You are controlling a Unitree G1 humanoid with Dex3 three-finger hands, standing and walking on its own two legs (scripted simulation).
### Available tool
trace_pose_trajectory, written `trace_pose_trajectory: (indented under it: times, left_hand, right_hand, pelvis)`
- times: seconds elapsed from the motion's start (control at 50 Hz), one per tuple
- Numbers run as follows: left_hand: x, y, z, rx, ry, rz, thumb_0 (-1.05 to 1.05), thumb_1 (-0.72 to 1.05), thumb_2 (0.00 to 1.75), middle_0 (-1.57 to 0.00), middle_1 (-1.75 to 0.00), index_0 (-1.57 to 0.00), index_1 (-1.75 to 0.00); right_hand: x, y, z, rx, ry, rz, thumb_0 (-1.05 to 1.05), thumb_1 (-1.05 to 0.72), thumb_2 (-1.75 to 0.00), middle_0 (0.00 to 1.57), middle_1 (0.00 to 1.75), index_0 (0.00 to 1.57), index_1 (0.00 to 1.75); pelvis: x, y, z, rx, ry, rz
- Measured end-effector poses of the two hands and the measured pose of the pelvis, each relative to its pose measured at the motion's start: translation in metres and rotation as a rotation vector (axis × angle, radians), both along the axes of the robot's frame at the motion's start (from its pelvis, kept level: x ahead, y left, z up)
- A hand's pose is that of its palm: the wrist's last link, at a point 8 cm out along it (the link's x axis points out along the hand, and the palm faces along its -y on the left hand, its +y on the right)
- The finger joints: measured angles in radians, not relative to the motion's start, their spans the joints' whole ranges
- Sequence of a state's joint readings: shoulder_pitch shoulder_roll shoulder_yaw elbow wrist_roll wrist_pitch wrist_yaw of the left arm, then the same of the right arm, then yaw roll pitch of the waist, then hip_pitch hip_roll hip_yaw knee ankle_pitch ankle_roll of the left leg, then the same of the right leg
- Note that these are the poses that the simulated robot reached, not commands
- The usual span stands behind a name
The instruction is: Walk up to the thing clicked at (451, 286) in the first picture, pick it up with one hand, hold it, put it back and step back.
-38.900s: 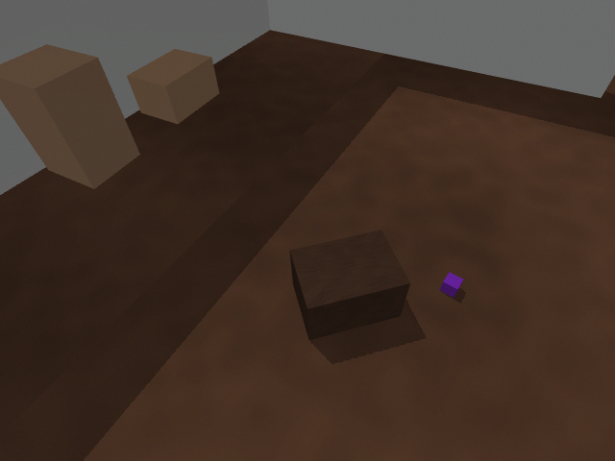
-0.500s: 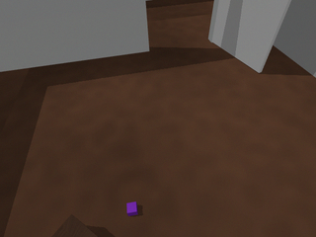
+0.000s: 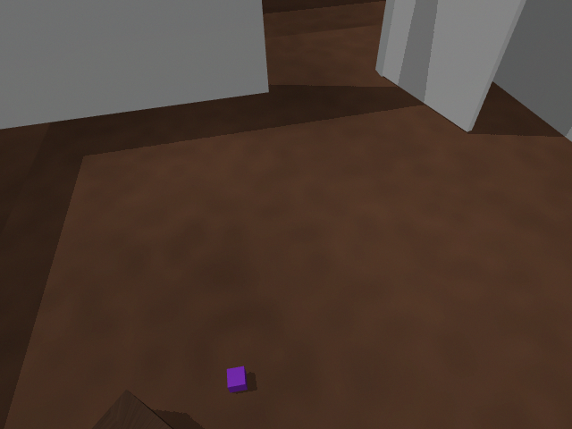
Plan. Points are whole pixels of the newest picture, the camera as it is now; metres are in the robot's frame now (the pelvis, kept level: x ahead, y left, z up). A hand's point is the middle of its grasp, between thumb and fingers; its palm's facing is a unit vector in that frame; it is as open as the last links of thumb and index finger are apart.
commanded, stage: stand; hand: left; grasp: from above
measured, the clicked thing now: (237, 379) +0.44 +0.22 -0.75
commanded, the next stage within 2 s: step back in 0.34 s
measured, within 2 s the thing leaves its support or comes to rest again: neither
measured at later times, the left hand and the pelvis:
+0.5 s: hand out of the picture +0.07 +0.27 -0.16, palm faces +0.01 -0.93 -0.37, open 7.4 cm; pelvis -0.02 +0.00 -0.01, yaw +0 degrees
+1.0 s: hand out of the picture +0.02 +0.30 -0.18, palm faces -0.10 -0.93 -0.37, open 7.4 cm; pelvis -0.11 +0.04 -0.02, yaw -4 degrees
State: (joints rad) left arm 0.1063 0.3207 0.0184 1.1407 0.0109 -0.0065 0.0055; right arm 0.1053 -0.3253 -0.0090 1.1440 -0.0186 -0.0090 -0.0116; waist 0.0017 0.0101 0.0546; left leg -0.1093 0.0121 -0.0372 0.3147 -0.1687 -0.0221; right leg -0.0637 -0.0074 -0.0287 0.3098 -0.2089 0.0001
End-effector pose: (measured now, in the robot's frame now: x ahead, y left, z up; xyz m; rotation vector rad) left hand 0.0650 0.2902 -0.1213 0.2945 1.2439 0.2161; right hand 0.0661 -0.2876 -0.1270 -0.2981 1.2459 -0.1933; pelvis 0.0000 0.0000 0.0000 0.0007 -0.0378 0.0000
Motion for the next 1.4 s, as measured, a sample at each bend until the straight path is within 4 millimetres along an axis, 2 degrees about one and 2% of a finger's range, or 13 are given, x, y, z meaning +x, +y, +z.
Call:
trace_pose_trajectory:
  times: [0.36,0.5,0.58,0.66,0.76,0.82,0.94,1.08,1.14,1.22,1.32,1.4]
  left_hand:
    - [-0.001,0.002,0.001,0.004,0.002,0.000,0.01,0.91,0.89,-0.20,-0.30,-0.20,-0.30]
    - [-0.006,0.020,-0.004,0.036,-0.001,0.007,0.01,0.91,0.89,-0.21,-0.30,-0.20,-0.30]
    - [-0.003,0.038,-0.010,0.046,-0.016,-0.018,0.01,0.91,0.89,-0.21,-0.30,-0.20,-0.30]
    - [0.009,0.058,-0.021,0.039,-0.064,-0.032,0.01,0.91,0.89,-0.21,-0.30,-0.20,-0.30]
    - [0.012,0.064,-0.021,0.032,-0.094,-0.045,0.01,0.91,0.89,-0.20,-0.30,-0.20,-0.30]
    - [0.002,0.062,-0.020,0.017,-0.084,-0.061,0.01,0.91,0.89,-0.20,-0.30,-0.20,-0.30]
    - [-0.033,0.057,-0.022,0.020,-0.032,-0.099,0.01,0.91,0.89,-0.20,-0.30,-0.20,-0.30]
    - [-0.075,0.045,-0.018,0.058,-0.032,-0.122,0.01,0.91,0.89,-0.20,-0.30,-0.20,-0.30]
    - [-0.101,0.037,-0.008,0.065,-0.041,-0.116,0.01,0.91,0.89,-0.20,-0.30,-0.20,-0.30]
    - [-0.128,0.036,0.010,0.081,-0.053,-0.090,0.01,0.91,0.89,-0.21,-0.30,-0.20,-0.30]
    - [-0.140,0.040,0.021,0.099,-0.098,-0.086,0.01,0.90,0.89,-0.21,-0.30,-0.20,-0.30]
    - [-0.149,0.046,0.019,0.098,-0.167,-0.089,0.01,0.90,0.89,-0.21,-0.30,-0.20,-0.30]
  right_hand:
    - [-0.002,-0.004,0.000,0.000,0.010,0.002,0.01,-0.91,-0.90,0.20,0.30,0.20,0.30]
    - [-0.005,-0.012,-0.003,-0.031,0.005,0.000,0.01,-0.91,-0.90,0.20,0.30,0.20,0.30]
    - [-0.016,-0.009,-0.003,-0.063,0.012,-0.001,0.00,-0.91,-0.90,0.20,0.30,0.20,0.30]
    - [-0.035,0.001,-0.003,-0.098,0.027,-0.005,0.00,-0.91,-0.90,0.20,0.30,0.20,0.30]
    - [-0.063,0.021,0.007,-0.104,0.057,0.004,0.00,-0.91,-0.90,0.20,0.30,0.20,0.30]
    - [-0.072,0.027,0.012,-0.107,0.048,-0.001,0.01,-0.91,-0.90,0.20,0.30,0.20,0.30]
    - [-0.079,0.031,0.009,-0.092,-0.053,-0.027,0.01,-0.90,-0.90,0.21,0.30,0.20,0.30]
    - [-0.107,0.014,-0.014,-0.047,-0.114,-0.037,0.00,-0.90,-0.90,0.21,0.30,0.20,0.30]
    - [-0.123,0.006,-0.020,-0.031,-0.110,-0.054,0.01,-0.90,-0.90,0.20,0.30,0.20,0.30]
    - [-0.148,0.001,-0.013,-0.020,-0.080,-0.051,0.01,-0.91,-0.90,0.20,0.30,0.20,0.30]
    - [-0.190,-0.004,-0.011,-0.045,-0.017,-0.027,0.01,-0.91,-0.90,0.20,0.30,0.20,0.30]
    - [-0.219,-0.001,-0.014,-0.074,0.037,0.007,0.01,-0.91,-0.90,0.20,0.30,0.20,0.30]
  pelvis:
    - [-0.001,-0.002,0.000,0.000,0.007,0.000]
    - [-0.023,0.005,-0.009,-0.013,0.011,0.002]
    - [-0.033,0.019,-0.016,-0.006,0.011,0.002]
    - [-0.042,0.037,-0.027,-0.014,0.021,0.010]
    - [-0.060,0.045,-0.019,-0.030,0.018,0.007]
    - [-0.069,0.047,-0.014,-0.031,0.026,-0.012]
    - [-0.090,0.048,-0.018,-0.016,0.010,-0.055]
    - [-0.127,0.035,-0.031,0.007,-0.014,-0.091]
    - [-0.143,0.028,-0.030,-0.015,-0.027,-0.069]
    - [-0.160,0.025,-0.018,0.039,-0.019,-0.079]
    - [-0.186,0.028,-0.014,0.033,0.014,-0.045]
    - [-0.211,0.034,-0.019,0.018,0.014,-0.005]
